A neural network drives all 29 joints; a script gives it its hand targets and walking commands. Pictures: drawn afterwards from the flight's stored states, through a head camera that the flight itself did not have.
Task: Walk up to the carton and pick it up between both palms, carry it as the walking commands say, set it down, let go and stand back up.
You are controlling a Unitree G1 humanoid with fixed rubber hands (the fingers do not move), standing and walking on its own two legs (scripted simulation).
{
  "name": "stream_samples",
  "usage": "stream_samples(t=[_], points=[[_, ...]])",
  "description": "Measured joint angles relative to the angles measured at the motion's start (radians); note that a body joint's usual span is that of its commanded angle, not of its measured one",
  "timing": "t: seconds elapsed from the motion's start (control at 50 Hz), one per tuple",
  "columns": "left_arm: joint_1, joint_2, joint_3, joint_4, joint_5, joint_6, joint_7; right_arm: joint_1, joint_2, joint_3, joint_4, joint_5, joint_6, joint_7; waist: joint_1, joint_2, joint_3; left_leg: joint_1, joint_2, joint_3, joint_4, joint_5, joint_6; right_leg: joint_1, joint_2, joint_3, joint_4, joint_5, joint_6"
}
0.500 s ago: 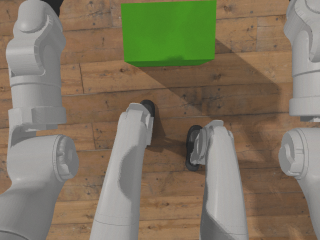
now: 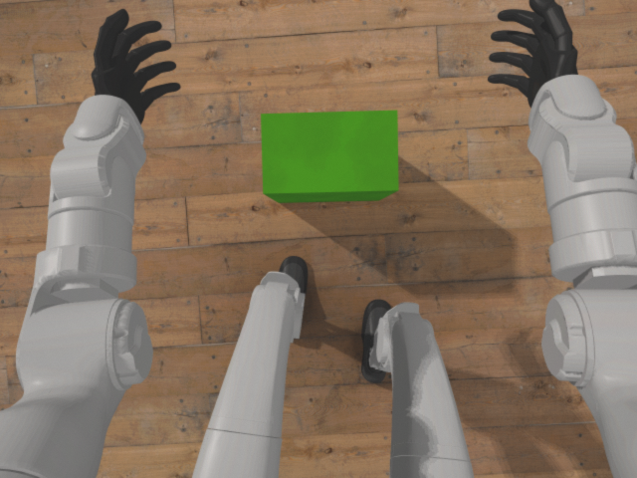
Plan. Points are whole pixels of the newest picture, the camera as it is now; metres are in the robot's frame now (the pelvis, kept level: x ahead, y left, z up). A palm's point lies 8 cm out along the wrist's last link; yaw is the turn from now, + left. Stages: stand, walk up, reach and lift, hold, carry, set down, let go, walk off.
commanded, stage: let go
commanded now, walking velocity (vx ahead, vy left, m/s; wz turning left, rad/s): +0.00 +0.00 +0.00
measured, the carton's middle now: (328, 163) +0.50 +0.07 -0.52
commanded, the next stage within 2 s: stand in 1.24 s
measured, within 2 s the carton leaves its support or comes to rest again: neither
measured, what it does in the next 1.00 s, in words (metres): rises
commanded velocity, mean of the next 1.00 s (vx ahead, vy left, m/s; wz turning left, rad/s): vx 0.00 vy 0.00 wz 0.00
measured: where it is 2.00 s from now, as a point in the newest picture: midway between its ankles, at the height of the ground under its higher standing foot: (331, 333)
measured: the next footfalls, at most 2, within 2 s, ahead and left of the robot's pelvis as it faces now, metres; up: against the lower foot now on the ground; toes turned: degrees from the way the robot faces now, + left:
none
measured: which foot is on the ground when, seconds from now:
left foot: down 0.00-1.00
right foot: down 0.00-1.00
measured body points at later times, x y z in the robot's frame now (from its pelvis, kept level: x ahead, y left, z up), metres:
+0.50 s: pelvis +0.09 -0.01 +0.09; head +0.24 +0.01 +0.51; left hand +0.35 +0.27 -0.01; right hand +0.41 -0.20 +0.00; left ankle +0.14 +0.12 -0.61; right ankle +0.06 -0.11 -0.61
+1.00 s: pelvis +0.09 -0.02 +0.12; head +0.10 -0.01 +0.57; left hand +0.26 +0.24 +0.05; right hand +0.28 -0.26 +0.06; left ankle +0.14 +0.12 -0.61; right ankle +0.06 -0.11 -0.61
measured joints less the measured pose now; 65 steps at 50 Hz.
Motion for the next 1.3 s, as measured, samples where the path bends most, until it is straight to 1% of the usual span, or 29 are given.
stream_samples(t=[0.04, 0.14, 0.2, 0.24, 0.3, 0.4, 0.5, 0.6, 0.66, 0.78, 0.84, 0.98, 1.1, 1.18, 1.24, 1.28, 1.3], points=[[0.09, 0.0, -0.024, -0.01, 0.011, -0.017, -0.031, 0.099, 0.038, 0.0, -0.043, -0.001, -0.009, -0.017, -0.009, 0.0, -0.039, 0.023, 0.0, 0.0, -0.027, -0.003, 0.0, 0.025, 0.0, 0.001, -0.033, 0.001, 0.001], [0.368, -0.001, -0.075, -0.098, 0.049, -0.043, -0.088, 0.403, 0.135, 0.0, -0.184, -0.011, -0.036, -0.047, -0.039, 0.0, -0.156, 0.095, 0.0, 0.0, -0.109, -0.01, 0.0, 0.102, -0.001, 0.003, -0.132, 0.006, 0.001], [0.479, -0.003, -0.079, -0.116, 0.053, -0.066, -0.107, 0.545, 0.158, 0.0, -0.223, -0.012, -0.06, -0.047, -0.044, 0.0, -0.225, 0.147, 0.0, 0.0, -0.158, -0.012, 0.0, 0.158, -0.001, 0.005, -0.191, 0.011, 0.001], [0.522, -0.003, -0.079, -0.117, 0.056, -0.089, -0.115, 0.602, 0.161, 0.0, -0.23, -0.012, -0.083, -0.045, -0.044, 0.0, -0.256, 0.188, 0.0, 0.0, -0.187, -0.011, 0.0, 0.2, -0.001, 0.006, -0.225, 0.015, 0.0], [0.587, -0.005, -0.092, -0.116, 0.056, -0.126, -0.127, 0.663, 0.172, 0.0, -0.232, -0.012, -0.12, -0.029, -0.048, 0.0, -0.288, 0.266, 0.0, 0.0, -0.233, -0.011, -0.001, 0.28, -0.002, 0.007, -0.278, 0.02, -0.001], [0.728, -0.039, -0.129, -0.114, 0.057, -0.174, -0.132, 0.759, 0.191, 0.0, -0.2, -0.03, -0.18, 0.007, -0.053, 0.009, -0.312, 0.41, 0.0, 0.0, -0.319, -0.008, -0.006, 0.428, -0.002, 0.009, -0.379, 0.035, -0.006], [0.885, -0.076, -0.151, -0.122, 0.073, -0.219, -0.121, 0.901, 0.196, 0.0, -0.185, -0.038, -0.233, 0.033, -0.053, 0.011, -0.311, 0.529, 0.0, -0.001, -0.403, 0.004, -0.01, 0.551, -0.003, 0.01, -0.473, 0.054, -0.01], [1.056, -0.09, -0.172, -0.202, 0.078, -0.264, -0.105, 1.094, 0.196, 0.0, -0.238, -0.038, -0.293, 0.038, -0.054, 0.011, -0.311, 0.647, 0.0, -0.002, -0.477, 0.015, -0.016, 0.671, -0.004, 0.011, -0.555, 0.07, -0.016], [1.125, -0.09, -0.185, -0.241, 0.078, -0.28, -0.101, 1.184, 0.196, 0.0, -0.278, -0.038, -0.314, 0.042, -0.06, 0.012, -0.312, 0.729, 0.0, -0.002, -0.519, 0.023, -0.019, 0.752, -0.005, 0.012, -0.597, 0.079, -0.019], [1.207, -0.09, -0.203, -0.249, 0.078, -0.282, -0.1, 1.286, 0.196, 0.0, -0.308, -0.038, -0.318, 0.055, -0.086, 0.012, -0.312, 0.897, 0.0, -0.002, -0.595, 0.042, -0.029, 0.914, -0.006, 0.013, -0.664, 0.096, -0.027], [1.241, -0.09, -0.207, -0.248, 0.079, -0.265, -0.1, 1.329, 0.195, 0.0, -0.312, -0.038, -0.309, 0.065, -0.094, 0.012, -0.311, 0.965, 0.0, -0.002, -0.619, 0.048, -0.031, 0.981, -0.006, 0.013, -0.684, 0.101, -0.03], [1.263, -0.09, -0.207, -0.246, 0.087, -0.189, -0.106, 1.371, 0.191, 0.01, -0.312, -0.038, -0.246, 0.082, -0.095, 0.011, -0.307, 1.052, -0.002, -0.001, -0.63, 0.054, -0.033, 1.067, -0.008, 0.013, -0.693, 0.103, -0.035], [1.263, -0.09, -0.207, -0.246, 0.088, -0.145, -0.11, 1.371, 0.191, 0.011, -0.316, -0.038, -0.225, 0.083, -0.095, 0.01, -0.291, 1.079, -0.018, -0.001, -0.631, 0.055, -0.027, 1.096, -0.023, 0.013, -0.693, 0.103, -0.029], [1.263, -0.09, -0.207, -0.248, 0.088, -0.099, -0.091, 1.371, 0.191, 0.011, -0.312, -0.038, -0.225, 0.083, -0.095, 0.009, -0.267, 1.079, -0.034, -0.001, -0.631, 0.055, -0.015, 1.099, -0.038, 0.013, -0.696, 0.103, -0.016], [1.263, -0.09, -0.212, -0.262, 0.088, -0.081, -0.074, 1.371, 0.191, 0.011, -0.309, -0.038, -0.225, 0.083, -0.095, 0.007, -0.248, 1.079, -0.044, 0.0, -0.631, 0.055, -0.002, 1.102, -0.048, 0.013, -0.699, 0.103, -0.008], [1.263, -0.09, -0.218, -0.277, 0.09, -0.089, -0.063, 1.37, 0.191, 0.011, -0.302, -0.04, -0.236, 0.082, -0.095, 0.006, -0.242, 1.08, -0.05, 0.001, -0.631, 0.054, 0.004, 1.103, -0.054, 0.013, -0.7, 0.102, -0.004], [1.263, -0.09, -0.218, -0.265, 0.098, -0.117, -0.052, 1.37, 0.191, 0.011, -0.277, -0.044, -0.257, 0.077, -0.095, 0.005, -0.244, 1.08, -0.051, 0.001, -0.63, 0.053, 0.006, 1.103, -0.056, 0.013, -0.7, 0.101, -0.001]])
